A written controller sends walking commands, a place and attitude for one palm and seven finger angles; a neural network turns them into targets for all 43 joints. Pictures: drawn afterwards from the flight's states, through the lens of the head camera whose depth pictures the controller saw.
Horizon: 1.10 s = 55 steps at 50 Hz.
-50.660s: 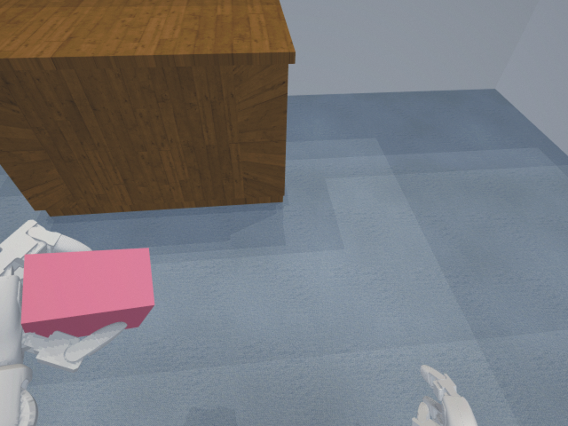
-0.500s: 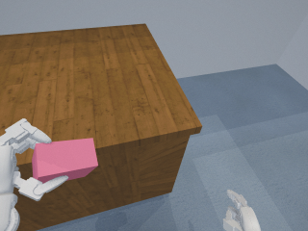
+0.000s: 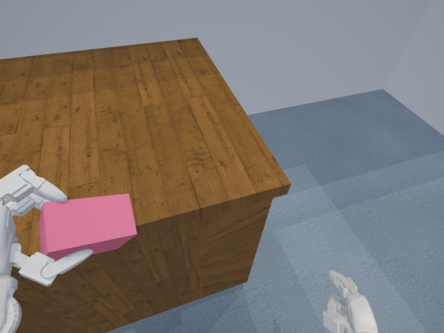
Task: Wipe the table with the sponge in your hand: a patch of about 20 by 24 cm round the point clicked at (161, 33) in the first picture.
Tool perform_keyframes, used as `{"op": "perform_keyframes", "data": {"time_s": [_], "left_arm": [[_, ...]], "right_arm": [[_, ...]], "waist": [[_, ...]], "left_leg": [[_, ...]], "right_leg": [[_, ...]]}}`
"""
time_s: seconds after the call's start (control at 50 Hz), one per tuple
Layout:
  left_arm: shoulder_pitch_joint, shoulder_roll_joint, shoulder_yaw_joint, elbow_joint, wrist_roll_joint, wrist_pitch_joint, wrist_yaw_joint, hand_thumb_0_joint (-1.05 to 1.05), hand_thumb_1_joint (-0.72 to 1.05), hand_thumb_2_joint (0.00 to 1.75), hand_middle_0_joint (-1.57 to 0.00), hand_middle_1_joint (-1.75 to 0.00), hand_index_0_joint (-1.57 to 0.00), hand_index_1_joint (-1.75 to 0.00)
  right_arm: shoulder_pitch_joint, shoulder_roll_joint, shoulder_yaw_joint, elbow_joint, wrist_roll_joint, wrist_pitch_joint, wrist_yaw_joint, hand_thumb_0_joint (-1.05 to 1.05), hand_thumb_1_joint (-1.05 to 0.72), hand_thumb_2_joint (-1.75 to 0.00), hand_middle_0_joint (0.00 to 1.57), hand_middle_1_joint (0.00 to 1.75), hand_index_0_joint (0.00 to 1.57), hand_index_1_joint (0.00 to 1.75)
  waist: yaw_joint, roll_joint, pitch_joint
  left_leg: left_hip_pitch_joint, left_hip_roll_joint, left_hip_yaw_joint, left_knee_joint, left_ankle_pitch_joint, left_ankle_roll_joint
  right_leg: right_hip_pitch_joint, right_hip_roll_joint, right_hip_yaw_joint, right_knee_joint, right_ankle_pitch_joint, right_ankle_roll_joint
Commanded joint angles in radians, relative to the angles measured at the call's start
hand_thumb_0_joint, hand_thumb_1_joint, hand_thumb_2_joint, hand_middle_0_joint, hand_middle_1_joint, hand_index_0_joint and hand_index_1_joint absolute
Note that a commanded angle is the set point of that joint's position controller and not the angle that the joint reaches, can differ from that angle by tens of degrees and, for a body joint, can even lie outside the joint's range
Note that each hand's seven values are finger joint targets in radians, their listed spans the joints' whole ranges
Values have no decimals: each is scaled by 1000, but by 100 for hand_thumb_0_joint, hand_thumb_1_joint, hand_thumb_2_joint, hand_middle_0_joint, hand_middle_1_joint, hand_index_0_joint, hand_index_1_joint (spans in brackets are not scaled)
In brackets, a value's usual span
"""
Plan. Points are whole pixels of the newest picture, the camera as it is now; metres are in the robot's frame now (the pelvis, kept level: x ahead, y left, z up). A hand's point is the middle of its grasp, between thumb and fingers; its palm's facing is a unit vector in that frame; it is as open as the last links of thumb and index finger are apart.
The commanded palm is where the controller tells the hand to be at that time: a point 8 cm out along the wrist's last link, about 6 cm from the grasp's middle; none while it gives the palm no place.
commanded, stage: shuffle to correct the standing spot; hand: left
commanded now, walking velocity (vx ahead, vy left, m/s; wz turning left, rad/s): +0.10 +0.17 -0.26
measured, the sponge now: (98, 227) +0.24 +0.21 +0.11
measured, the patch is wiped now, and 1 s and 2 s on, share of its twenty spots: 0.90 0.90 0.90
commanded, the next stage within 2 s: come to a stop and stand still in 0.92 s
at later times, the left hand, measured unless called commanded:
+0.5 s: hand (46, 205) +0.24 +0.26 +0.17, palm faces +0.35 -0.85 -0.40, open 10.1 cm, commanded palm +0.19 +0.30 +0.18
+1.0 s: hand (17, 190) +0.27 +0.32 +0.15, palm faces +0.32 -0.82 -0.47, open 10.1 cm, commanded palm +0.22 +0.35 +0.18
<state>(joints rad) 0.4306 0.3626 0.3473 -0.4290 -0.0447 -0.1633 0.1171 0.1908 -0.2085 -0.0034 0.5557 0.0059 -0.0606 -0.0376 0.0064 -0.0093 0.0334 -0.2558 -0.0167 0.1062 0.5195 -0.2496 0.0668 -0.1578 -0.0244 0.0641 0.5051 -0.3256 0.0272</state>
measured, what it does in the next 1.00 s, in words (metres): steps on the spot: right foot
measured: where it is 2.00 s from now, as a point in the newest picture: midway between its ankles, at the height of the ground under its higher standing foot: outside the picture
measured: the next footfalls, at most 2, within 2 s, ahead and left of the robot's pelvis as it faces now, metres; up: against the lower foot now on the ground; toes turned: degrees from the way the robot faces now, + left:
right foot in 0.80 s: +0.08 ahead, -0.03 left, +0.00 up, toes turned -12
left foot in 1.12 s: +0.10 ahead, +0.24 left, +0.00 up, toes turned -8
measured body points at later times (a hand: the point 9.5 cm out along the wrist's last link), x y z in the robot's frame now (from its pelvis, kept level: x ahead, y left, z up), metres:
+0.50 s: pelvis +0.01 +0.03 -0.01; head +0.03 +0.03 +0.44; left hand +0.21 +0.30 +0.19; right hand +0.16 -0.21 -0.10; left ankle +0.01 +0.11 -0.72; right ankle -0.03 -0.12 -0.73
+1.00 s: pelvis +0.04 +0.09 +0.00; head +0.06 +0.07 +0.45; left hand +0.24 +0.36 +0.18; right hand +0.17 -0.16 -0.10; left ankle +0.04 +0.25 -0.66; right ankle +0.04 -0.02 -0.73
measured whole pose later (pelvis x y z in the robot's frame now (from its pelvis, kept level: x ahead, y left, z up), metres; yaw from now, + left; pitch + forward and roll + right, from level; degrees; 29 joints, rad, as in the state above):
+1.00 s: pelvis +0.04 +0.09 +0.00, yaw -5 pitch +0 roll +3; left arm 0.52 0.35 0.39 -0.41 -0.04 -0.22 0.13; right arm 0.22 -0.22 -0.02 0.63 0.01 -0.06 -0.01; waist 0.00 -0.02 0.04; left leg -0.49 0.03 0.00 1.05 -0.34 0.00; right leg -0.29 -0.09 -0.09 0.57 -0.28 -0.01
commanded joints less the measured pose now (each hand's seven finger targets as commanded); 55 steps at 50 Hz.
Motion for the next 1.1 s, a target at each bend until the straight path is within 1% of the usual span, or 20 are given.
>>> {"op": "perform_keyframes", "data": {"time_s": [0.0, 0.12, 0.24, 0.32, 0.42, 0.46, 0.52, 0.54, 0.56, 0.62, 0.68, 0.74, 0.76, 0.78, 0.8, 0.82, 0.88, 0.94, 1.02, 1.08], "left_arm": [[-44, 175, 129, -287, -13, -88, 21, 0, 10, 130, -120, -160, -120, -160], [-24, 176, 136, -255, -15, -86, 28, 0, 10, 130, -120, -160, -120, -160], [-45, 191, 140, -292, -10, -90, 27, 0, 10, 130, -120, -160, -120, -160], [-58, 188, 140, -319, -7, -88, 35, 0, 10, 130, -120, -160, -120, -160], [-28, 191, 146, -231, -10, -95, 51, 0, 10, 130, -120, -160, -120, -160], [-31, 181, 150, -239, -7, -105, 53, 0, 10, 130, -120, -160, -120, -160], [-51, 175, 136, -288, -2, -108, 45, 0, 10, 130, -120, -160, -120, -160], [-56, 177, 131, -335, -1, -114, 45, 0, 10, 130, -120, -160, -120, -160], [-65, 195, 133, -388, 14, -119, 44, 0, 10, 130, -120, -160, -120, -160], [-51, 224, 166, -402, 1, -104, 44, 0, 10, 130, -120, -160, -120, -160], [0, 192, 156, -377, -3, -105, 38, 0, 10, 130, -120, -160, -120, -160], [52, 190, 174, -317, -10, -109, 37, 0, 10, 130, -120, -160, -120, -160], [60, 211, 196, -285, -7, -108, 37, 0, 10, 130, -120, -160, -120, -160], [65, 233, 209, -244, -6, -102, 39, 0, 10, 130, -120, -160, -120, -160], [42, 222, 213, -206, -27, -101, 38, 0, 10, 130, -120, -160, -120, -160], [53, 169, 171, -166, -30, -94, 30, 0, 10, 130, -120, -160, -120, -160], [61, 173, 172, -139, -17, -110, 21, 0, 10, 130, -120, -160, -120, -160], [-17, 179, 147, -196, 5, -130, 31, 0, 10, 130, -120, -160, -120, -160], [-97, 214, 136, -359, 8, -126, 61, 0, 10, 130, -120, -160, -120, -160], [-108, 211, 148, -433, -1, -127, 67, 0, 10, 130, -120, -160, -120, -160]], "right_arm": [[-92, -126, -43, -167, 6, -62, -4, 0, -90, -90, 20, 30, 20, 30], [-82, -122, -47, -148, 10, -49, 5, 0, -90, -90, 20, 30, 20, 30], [-73, -124, -47, -145, 13, -54, 1, 0, -90, -90, 20, 30, 20, 30], [-76, -118, -41, -146, 13, -72, 6, 0, -90, -90, 20, 30, 20, 30], [-74, -128, -64, -144, 17, -44, 22, 0, -90, -90, 20, 30, 20, 30], [-65, -118, -54, -124, 14, -34, 32, 0, -90, -90, 20, 30, 20, 30], [-75, -110, -55, -106, 23, -31, 12, 0, -90, -90, 20, 30, 20, 30], [-64, -128, -67, -121, 19, -43, 9, 0, -90, -90, 20, 30, 20, 30], [-58, -125, -76, -146, 16, -54, 11, 0, -90, -90, 20, 30, 20, 30], [-79, -112, -63, -134, 10, -68, 12, 0, -90, -90, 20, 30, 20, 30], [-74, -121, -61, -122, 17, -94, 22, 0, -90, -90, 20, 30, 20, 30], [-76, -118, -40, -118, 11, -94, 22, 0, -90, -90, 20, 30, 20, 30], [-71, -108, -40, -116, 11, -90, 22, 0, -90, -90, 20, 30, 20, 30], [-56, -95, -47, -120, 10, -83, 22, 0, -90, -90, 20, 30, 20, 30], [-64, -117, -58, -125, 7, -82, 22, 0, -90, -90, 20, 30, 20, 30], [-30, -147, -84, -108, 15, -70, 31, 0, -90, -90, 20, 30, 20, 30], [-49, -114, -52, -74, 11, -45, 34, 0, -90, -90, 20, 30, 20, 30], [-69, -84, -39, -75, 5, -48, 19, 0, -90, -90, 20, 30, 20, 30], [-111, -77, -50, -81, -7, -112, -10, 0, -90, -90, 20, 30, 20, 30], [-72, -90, -68, -97, -3, -129, -25, 0, -90, -90, 20, 30, 20, 30]], "waist": [[8, 141, -131], [-7, -10, -148], [-10, 210, -131], [7, 130, -126], [7, -265, -71], [-1, -158, -52], [-37, 148, -98], [-36, 320, -121], [-17, 334, -146], [-9, 164, -118], [-2, 178, -124], [10, 175, -145], [16, 66, -164], [9, -160, -192], [0, -227, -145], [-12, -264, -104], [-21, -84, -51], [-16, -134, -80], [6, -146, -97], [-1, 56, -168]], "left_leg": [[88, 150, -153, -144, 8, 10], [60, 67, -50, 31, 141, -33], [189, 190, -209, -146, 219, 3], [81, 170, -127, -84, 194, 9], [-255, 33, -111, 373, -183, -58], [-247, 109, -213, 276, -253, -37], [129, 31, -126, -96, 76, -33], [239, 167, -331, -135, 264, 38], [250, 233, -397, -144, 382, 105], [148, 258, -380, -140, 381, 147], [63, 182, -213, -93, 412, 90], [-132, 144, -186, -29, 158, 41], [-230, 110, -168, 93, 37, 24], [-363, 16, -86, 354, -129, -13], [-426, -11, -119, 607, -257, -53], [-423, -1, -178, 724, -226, -75], [-406, 96, -218, 737, -99, -76], [-206, 87, -105, 467, -78, -61], [42, 10, 30, 81, -21, -48], [194, 61, -38, -103, 169, -39]], "right_leg": [[-66, 10, -78, 35, 131, -55], [-34, -86, 60, -27, 394, -93], [-202, 5, -123, 195, -11, -26], [-65, -24, -146, 19, 36, -41], [67, -382, 351, -162, 398, -242], [25, -379, 251, -87, 337, -205], [-154, -104, -72, 220, 259, -57], [-316, -11, -137, 408, 27, -9], [-376, 12, -111, 542, -216, -13], [-362, -31, -93, 562, -210, -17], [-206, -23, -160, 299, -104, -18], [86, -28, -174, 5, 108, -29], [211, -93, -97, -82, 185, -52], [285, -295, 202, -165, 175, -136], [182, -463, 454, -238, 111, -222], [87, -472, 485, -282, 54, -230], [-27, -379, 209, -181, 193, -207], [-133, -298, -2, -154, 256, -147], [-136, -261, -8, -92, 230, -124], [-73, -131, -90, 157, 308, -49]]}}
